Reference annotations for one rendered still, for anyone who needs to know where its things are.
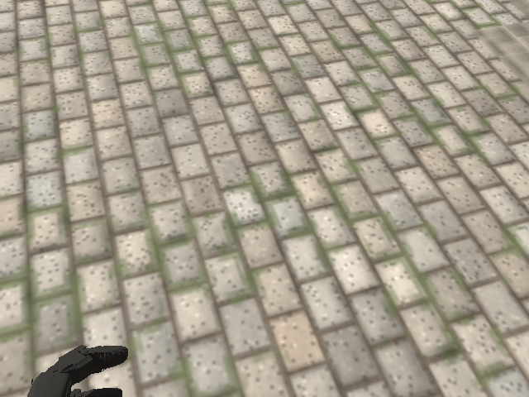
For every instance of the robot left hand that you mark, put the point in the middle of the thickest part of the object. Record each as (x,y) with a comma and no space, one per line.
(75,366)

